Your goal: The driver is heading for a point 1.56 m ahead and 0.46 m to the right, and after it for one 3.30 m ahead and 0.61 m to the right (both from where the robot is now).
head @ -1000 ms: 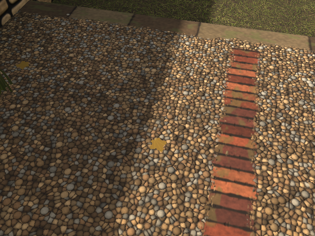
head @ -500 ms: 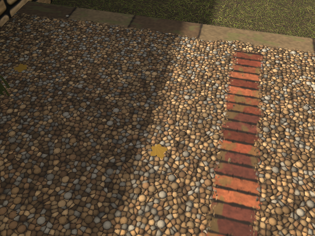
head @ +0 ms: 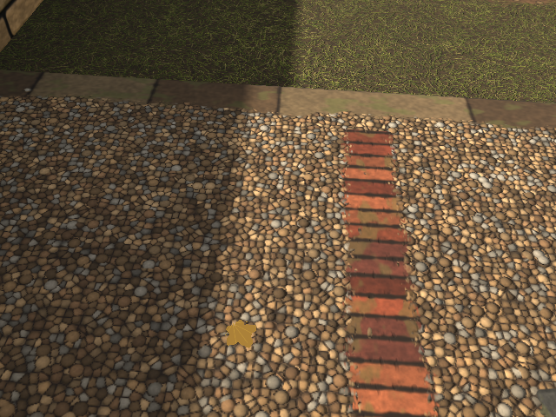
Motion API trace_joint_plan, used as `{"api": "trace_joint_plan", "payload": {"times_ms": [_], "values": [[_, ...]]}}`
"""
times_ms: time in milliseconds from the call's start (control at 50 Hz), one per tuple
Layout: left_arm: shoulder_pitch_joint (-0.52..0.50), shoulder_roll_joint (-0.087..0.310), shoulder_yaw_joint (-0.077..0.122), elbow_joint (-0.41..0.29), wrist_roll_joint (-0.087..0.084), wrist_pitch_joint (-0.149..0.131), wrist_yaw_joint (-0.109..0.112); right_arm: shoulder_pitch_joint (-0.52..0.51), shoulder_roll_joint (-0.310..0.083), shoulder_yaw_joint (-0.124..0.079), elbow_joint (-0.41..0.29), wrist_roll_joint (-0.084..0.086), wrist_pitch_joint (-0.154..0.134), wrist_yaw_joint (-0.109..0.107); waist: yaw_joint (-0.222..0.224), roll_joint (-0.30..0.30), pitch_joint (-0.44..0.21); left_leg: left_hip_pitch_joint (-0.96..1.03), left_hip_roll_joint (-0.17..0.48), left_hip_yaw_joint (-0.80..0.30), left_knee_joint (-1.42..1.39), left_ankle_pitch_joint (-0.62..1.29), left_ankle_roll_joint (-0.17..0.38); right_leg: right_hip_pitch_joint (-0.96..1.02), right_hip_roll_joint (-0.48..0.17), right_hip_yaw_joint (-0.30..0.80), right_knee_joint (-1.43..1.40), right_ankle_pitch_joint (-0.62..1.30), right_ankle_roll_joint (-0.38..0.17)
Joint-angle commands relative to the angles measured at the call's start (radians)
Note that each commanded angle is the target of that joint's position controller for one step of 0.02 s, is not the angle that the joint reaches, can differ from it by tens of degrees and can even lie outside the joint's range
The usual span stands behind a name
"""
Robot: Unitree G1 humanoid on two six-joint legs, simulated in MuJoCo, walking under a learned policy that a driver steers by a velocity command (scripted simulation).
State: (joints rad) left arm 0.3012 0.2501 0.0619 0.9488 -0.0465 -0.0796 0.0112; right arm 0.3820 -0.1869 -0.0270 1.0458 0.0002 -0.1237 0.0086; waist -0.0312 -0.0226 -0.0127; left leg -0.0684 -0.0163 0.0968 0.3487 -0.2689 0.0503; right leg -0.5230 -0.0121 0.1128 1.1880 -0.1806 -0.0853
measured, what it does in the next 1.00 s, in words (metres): walks ahead, turning right: right foot, then left foot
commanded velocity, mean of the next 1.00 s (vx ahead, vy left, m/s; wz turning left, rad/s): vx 0.49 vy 0.00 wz -0.51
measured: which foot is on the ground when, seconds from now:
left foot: down 0.00-0.34, up 0.36-0.86, down 0.88-1.00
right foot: up 0.00-0.34, down 0.36-0.90, up 0.92-1.00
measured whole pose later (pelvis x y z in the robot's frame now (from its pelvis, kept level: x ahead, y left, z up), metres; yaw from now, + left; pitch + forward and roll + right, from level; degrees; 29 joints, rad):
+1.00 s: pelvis +0.51 -0.10 -0.01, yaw -31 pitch +2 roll +1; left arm 0.34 0.26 0.04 0.80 -0.02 -0.06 0.00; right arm 0.19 -0.25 -0.05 0.72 0.00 -0.13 0.02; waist 0.02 -0.03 0.00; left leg -0.35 -0.05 0.01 0.48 -0.16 0.05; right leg -0.39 0.06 0.11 1.18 -0.40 -0.05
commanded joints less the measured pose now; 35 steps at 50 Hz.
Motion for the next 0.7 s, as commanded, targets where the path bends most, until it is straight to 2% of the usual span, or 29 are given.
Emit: {"api": "trace_joint_plan", "payload": {"times_ms": [20,60,100,180,240,280,300,320,340,360,380,400,420,440,460,480,500,520,560,580,640,700], "values": [[0.015,-0.010,0.008,-0.044,0.004,0.018,-0.017,0.062,-0.092,-0.008,-0.005,-0.012,-0.004,-0.014,0.019,0.095,0.106,0.064,0.233,-0.131,-0.168,0.439,0.016,-0.214,-0.055,0.019,0.000,0.082,0.006],[-0.082,-0.013,0.003,-0.093,0.008,0.022,-0.023,0.059,-0.118,-0.011,-0.011,-0.023,-0.002,-0.026,0.009,0.072,0.129,0.062,0.254,-0.110,-0.198,0.441,0.037,-0.282,-0.068,0.013,-0.063,0.125,0.024],[-0.155,-0.007,-0.001,-0.132,0.008,0.021,-0.027,0.052,-0.127,-0.011,-0.021,-0.028,0.003,-0.034,-0.001,0.072,0.150,0.060,0.254,-0.073,-0.221,0.448,0.041,-0.308,-0.064,0.001,-0.169,0.168,0.031],[-0.291,-0.014,-0.015,-0.203,0.018,0.014,-0.048,0.094,-0.151,-0.016,-0.022,-0.014,0.012,-0.047,-0.030,0.065,0.167,0.113,0.267,0.015,-0.223,0.517,0.037,-0.308,-0.057,-0.083,-0.355,0.221,0.021],[-0.367,-0.021,-0.022,-0.250,0.016,0.009,-0.072,0.117,-0.163,-0.018,-0.024,-0.007,0.024,-0.049,-0.033,0.068,0.173,0.165,0.274,0.080,-0.171,0.644,0.029,-0.267,-0.040,-0.165,-0.455,0.188,-0.009],[-0.365,-0.003,-0.013,-0.270,0.017,0.008,-0.083,0.097,-0.195,-0.023,-0.042,-0.005,0.030,-0.055,0.002,0.104,0.126,0.169,0.275,0.124,-0.072,0.957,0.024,-0.132,0.012,-0.240,-0.486,0.126,-0.041],[-0.331,0.015,-0.003,-0.271,0.017,0.011,-0.086,0.086,-0.212,-0.027,-0.051,-0.004,0.035,-0.060,0.033,0.135,0.086,0.184,0.282,0.133,0.007,1.129,0.025,-0.060,0.045,-0.265,-0.483,0.081,-0.060],[-0.250,0.043,0.012,-0.258,0.016,0.015,-0.088,0.061,-0.231,-0.032,-0.065,-0.005,0.041,-0.064,0.086,0.167,0.033,0.178,0.291,0.135,0.130,1.249,0.031,0.044,0.073,-0.274,-0.486,0.036,-0.083],[-0.124,0.095,0.036,-0.229,0.016,0.018,-0.087,0.025,-0.251,-0.039,-0.086,-0.003,0.046,-0.061,0.153,0.177,-0.040,0.135,0.289,0.123,0.302,1.258,0.036,0.211,0.093,-0.259,-0.533,0.029,-0.115],[0.051,0.157,0.071,-0.183,0.020,0.022,-0.073,-0.023,-0.258,-0.040,-0.113,0.005,0.043,-0.053,0.249,0.139,-0.113,-0.009,0.235,0.125,0.565,1.067,0.010,0.472,0.090,-0.187,-0.660,0.091,-0.154],[0.116,0.223,0.080,-0.151,0.019,0.033,-0.047,0.000,-0.147,-0.012,-0.152,-0.031,0.021,-0.034,0.187,-0.120,-0.157,-0.347,0.097,0.093,0.939,0.041,-0.014,0.729,-0.126,0.151,-0.637,0.143,-0.214],[0.085,0.250,0.075,-0.196,0.057,0.013,-0.049,0.097,-0.075,0.011,-0.202,0.007,-0.026,-0.010,0.090,-0.203,-0.346,-0.637,-0.048,-0.147,1.208,-0.338,-0.015,0.944,-0.338,0.738,-0.803,-0.048,-0.425],[0.083,0.167,0.059,-0.180,0.051,0.003,-0.052,-0.061,-0.186,-0.019,-0.239,0.036,-0.061,0.000,0.152,-0.066,-0.245,-0.740,0.010,-0.245,1.199,-0.237,0.018,0.849,-0.301,0.681,-0.925,-0.129,-0.353],[0.009,0.125,0.045,-0.190,0.037,-0.007,-0.053,-0.121,-0.200,-0.025,-0.278,0.052,-0.067,-0.001,0.100,-0.015,-0.097,-0.752,0.052,-0.219,1.102,-0.119,0.031,0.681,-0.261,0.517,-0.954,-0.093,-0.299],[-0.083,0.100,0.034,-0.212,0.029,-0.013,-0.059,-0.109,-0.191,-0.029,-0.263,0.036,-0.058,-0.012,0.036,0.090,-0.037,-0.686,0.099,-0.209,1.022,-0.052,0.016,0.524,-0.209,0.401,-0.968,-0.006,-0.250],[-0.132,0.084,0.027,-0.231,0.030,-0.016,-0.059,-0.073,-0.194,-0.038,-0.259,0.020,-0.039,-0.019,-0.002,0.093,-0.022,-0.614,0.129,-0.211,0.953,-0.016,-0.006,0.415,-0.167,0.321,-0.976,0.070,-0.229],[-0.143,0.078,0.022,-0.237,0.034,-0.016,-0.055,-0.055,-0.196,-0.043,-0.265,0.009,-0.020,-0.019,-0.024,0.071,-0.016,-0.553,0.152,-0.211,0.910,0.000,-0.025,0.340,-0.137,0.272,-0.987,0.110,-0.218],[-0.138,0.084,0.023,-0.237,0.030,-0.017,-0.051,-0.057,-0.188,-0.046,-0.277,-0.002,-0.007,-0.022,-0.032,0.054,-0.012,-0.529,0.157,-0.195,0.867,0.012,-0.047,0.290,-0.116,0.237,-0.990,0.168,-0.218],[-0.094,0.114,0.029,-0.230,0.033,-0.019,-0.037,-0.119,-0.170,-0.044,-0.314,-0.023,0.009,-0.031,-0.020,0.024,-0.003,-0.525,0.151,-0.165,0.778,0.076,-0.084,0.221,-0.087,0.171,-0.987,0.283,-0.218],[-0.068,0.130,0.032,-0.226,0.035,-0.017,-0.027,-0.166,-0.164,-0.042,-0.336,-0.027,0.013,-0.036,-0.005,0.005,0.005,-0.541,0.143,-0.155,0.716,0.125,-0.098,0.207,-0.074,0.153,-0.983,0.306,-0.211],[0.024,0.137,0.033,-0.213,0.027,-0.006,-0.010,-0.304,-0.145,-0.036,-0.386,-0.018,0.014,-0.042,0.056,-0.030,0.009,-0.583,0.103,-0.156,0.488,0.267,-0.108,0.255,-0.052,0.160,-0.957,0.246,-0.174],[0.066,0.142,0.032,-0.211,0.019,0.003,-0.001,-0.412,-0.135,-0.029,-0.420,-0.006,0.004,-0.029,0.102,-0.065,0.010,-0.566,0.058,-0.160,0.280,0.341,-0.102,0.318,-0.051,0.196,-0.931,0.136,-0.145]]}}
